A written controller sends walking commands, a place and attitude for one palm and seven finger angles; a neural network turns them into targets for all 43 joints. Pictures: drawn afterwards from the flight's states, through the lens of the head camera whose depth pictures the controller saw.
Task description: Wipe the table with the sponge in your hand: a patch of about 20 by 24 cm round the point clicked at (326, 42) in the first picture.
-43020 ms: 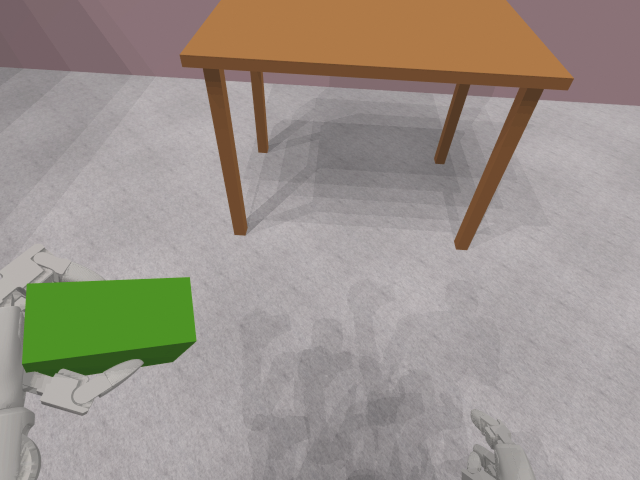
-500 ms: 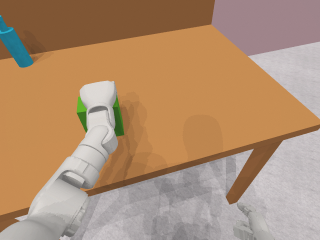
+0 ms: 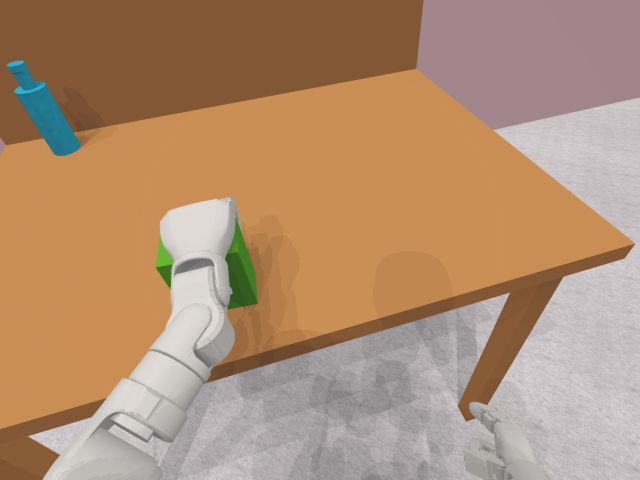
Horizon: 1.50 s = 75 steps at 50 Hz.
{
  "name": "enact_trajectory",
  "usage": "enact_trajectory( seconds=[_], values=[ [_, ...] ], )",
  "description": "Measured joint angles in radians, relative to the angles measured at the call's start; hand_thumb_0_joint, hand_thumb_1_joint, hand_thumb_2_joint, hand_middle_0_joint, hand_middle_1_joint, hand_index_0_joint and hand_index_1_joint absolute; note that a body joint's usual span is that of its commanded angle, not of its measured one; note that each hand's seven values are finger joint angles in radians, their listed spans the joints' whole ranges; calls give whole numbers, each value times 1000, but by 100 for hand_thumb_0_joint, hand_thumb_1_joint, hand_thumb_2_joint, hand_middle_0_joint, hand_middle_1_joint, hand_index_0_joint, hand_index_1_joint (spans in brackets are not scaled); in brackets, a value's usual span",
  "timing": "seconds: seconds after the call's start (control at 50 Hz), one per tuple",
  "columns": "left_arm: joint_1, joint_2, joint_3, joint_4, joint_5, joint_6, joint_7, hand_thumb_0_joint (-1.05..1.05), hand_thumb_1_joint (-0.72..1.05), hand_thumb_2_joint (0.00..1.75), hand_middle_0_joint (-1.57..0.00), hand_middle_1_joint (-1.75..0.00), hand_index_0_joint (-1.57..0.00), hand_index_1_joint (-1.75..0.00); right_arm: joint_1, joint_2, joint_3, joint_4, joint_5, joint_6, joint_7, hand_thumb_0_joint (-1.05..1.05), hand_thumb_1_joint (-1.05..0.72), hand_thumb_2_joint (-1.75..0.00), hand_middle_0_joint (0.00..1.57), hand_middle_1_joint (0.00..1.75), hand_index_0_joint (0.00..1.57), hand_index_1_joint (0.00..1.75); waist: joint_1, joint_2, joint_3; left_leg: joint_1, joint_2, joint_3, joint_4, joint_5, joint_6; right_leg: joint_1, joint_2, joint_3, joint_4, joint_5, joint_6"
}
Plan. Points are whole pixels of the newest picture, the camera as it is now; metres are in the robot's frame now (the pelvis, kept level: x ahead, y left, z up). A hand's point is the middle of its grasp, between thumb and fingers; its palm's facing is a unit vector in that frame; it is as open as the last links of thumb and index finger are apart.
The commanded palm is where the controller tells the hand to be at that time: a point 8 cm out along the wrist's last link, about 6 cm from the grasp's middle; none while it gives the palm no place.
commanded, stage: wipe back along the third lane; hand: left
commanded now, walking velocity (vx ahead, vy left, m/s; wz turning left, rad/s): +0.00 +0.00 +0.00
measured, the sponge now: (216, 278) +0.36 +0.20 +0.06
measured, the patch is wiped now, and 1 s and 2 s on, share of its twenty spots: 1.00 1.00 1.00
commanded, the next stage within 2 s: slide back across to the middle lane in 0.28 s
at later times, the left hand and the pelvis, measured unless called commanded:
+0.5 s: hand (213, 272) +0.33 +0.18 +0.11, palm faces +0.11 -0.06 -0.99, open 10.1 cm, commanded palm +0.28 +0.19 +0.14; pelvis -0.01 -0.01 +0.00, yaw +0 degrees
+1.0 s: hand (161, 289) +0.30 +0.24 +0.11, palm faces +0.07 -0.07 -0.99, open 10.1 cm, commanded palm +0.26 +0.24 +0.16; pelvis -0.01 -0.01 +0.00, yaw +0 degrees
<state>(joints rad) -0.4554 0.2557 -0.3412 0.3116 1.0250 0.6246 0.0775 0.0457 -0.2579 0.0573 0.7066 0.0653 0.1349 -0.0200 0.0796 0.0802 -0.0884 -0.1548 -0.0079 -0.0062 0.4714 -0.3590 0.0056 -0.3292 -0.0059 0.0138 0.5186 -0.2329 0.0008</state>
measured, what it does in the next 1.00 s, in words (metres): stands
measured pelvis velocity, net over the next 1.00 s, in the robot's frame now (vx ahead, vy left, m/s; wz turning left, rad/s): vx -0.01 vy -0.01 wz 0.00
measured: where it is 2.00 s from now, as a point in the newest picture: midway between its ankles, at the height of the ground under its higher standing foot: outside the picture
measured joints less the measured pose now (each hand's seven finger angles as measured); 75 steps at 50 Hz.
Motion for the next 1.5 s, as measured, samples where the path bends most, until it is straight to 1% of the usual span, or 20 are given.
enact_trajectory(
  seconds=[0.12,0.22,0.38,0.44,0.6,0.72,0.84,0.92,1.02,1.1,1.16,1.22,1.28,1.36,1.5],
  values=[
    [43,-3,-11,-49,1,8,1,0,-49,105,-69,-133,-72,-135,-16,3,5,-10,1,-1,6,1,-90,-90,20,30,20,30,7,0,2,9,1,2,5,2,-3,8,2,1,5,3,-3],
    [53,-4,-25,-64,3,24,0,0,-49,105,-69,-133,-72,-135,-30,5,11,-12,2,1,6,1,-90,-90,20,30,20,30,10,-1,9,14,3,1,7,6,-6,14,3,0,7,6,-6],
    [51,4,-26,-66,2,34,-9,0,-49,105,-68,-134,-72,-135,-34,8,17,-17,2,-2,3,1,-90,-90,20,30,20,30,6,-1,20,15,6,0,5,12,-10,13,6,-1,7,12,-10],
    [71,10,-16,-89,1,25,-11,0,-48,105,-68,-134,-71,-135,-27,5,16,-18,1,-1,4,1,-90,-90,20,30,20,30,6,3,20,17,8,3,3,11,-11,13,8,2,7,11,-11],
    [150,37,24,-186,-27,3,-23,-1,-49,105,-68,-134,-72,-135,-21,-2,14,-13,-2,-1,2,2,-90,-90,20,30,20,30,8,14,29,51,13,12,-16,11,-12,39,15,9,-1,8,-13],
    [206,67,50,-257,-35,3,-50,-1,-49,105,-69,-133,-72,-135,-31,-6,15,-16,-4,-7,0,2,-90,-90,20,30,20,30,16,16,39,75,15,15,-32,14,-13,58,18,12,-9,8,-14],
    [232,105,77,-283,-34,-8,-76,-1,-49,105,-69,-133,-72,-134,-51,-6,20,-24,-6,-19,-10,2,-90,-90,20,30,20,30,26,15,51,85,16,11,-39,18,-13,70,17,8,-18,11,-14],
    [234,125,93,-282,-36,-25,-97,-2,-49,105,-69,-133,-72,-134,-58,-6,22,-30,-10,-27,-20,2,-90,-90,20,30,20,30,31,13,58,82,14,4,-42,23,-13,73,14,2,-27,17,-14],
    [242,148,121,-280,-37,-73,-110,-2,-49,105,-69,-133,-73,-134,-54,-2,24,-33,-15,-36,-31,1,-90,-90,20,30,20,30,34,7,62,76,13,0,-45,27,-11,72,12,-2,-36,23,-12],
    [267,156,145,-296,-40,-108,-105,-2,-49,105,-70,-133,-73,-134,-40,0,21,-36,-16,-41,-32,1,-90,-90,20,30,20,30,33,6,63,77,12,0,-47,29,-10,75,12,-2,-45,27,-11],
    [289,156,148,-311,-38,-121,-94,-2,-49,105,-70,-133,-73,-134,-26,-2,17,-35,-18,-44,-34,1,-90,-90,20,30,20,30,33,8,62,78,11,0,-48,29,-8,79,10,-2,-49,29,-8],
    [275,155,136,-294,-31,-120,-87,-2,-49,105,-70,-133,-73,-134,-19,-5,17,-24,-17,-44,-39,1,-90,-90,20,30,20,30,35,7,64,75,8,-3,-48,31,-6,79,6,-4,-53,32,-6],
    [217,157,123,-234,-23,-114,-87,-2,-50,105,-70,-133,-73,-134,-17,-5,18,-8,-16,-45,-46,1,-90,-90,20,30,20,30,34,1,71,68,4,-9,-49,37,-5,76,1,-9,-57,37,-5],
    [150,162,129,-154,-23,-118,-97,-2,-50,105,-70,-132,-74,-133,-12,-3,18,-3,-15,-51,-54,2,-90,-90,20,30,20,30,27,-4,73,51,1,-11,-50,45,-4,62,-1,-11,-61,46,-5],
    [127,163,159,-90,-22,-175,-92,-2,-50,106,-71,-132,-74,-133,19,-7,6,-7,-18,-61,-57,1,-90,-90,20,30,20,30,15,-1,57,29,0,-9,-43,45,-4,40,-2,-8,-59,50,-4]
  ],
)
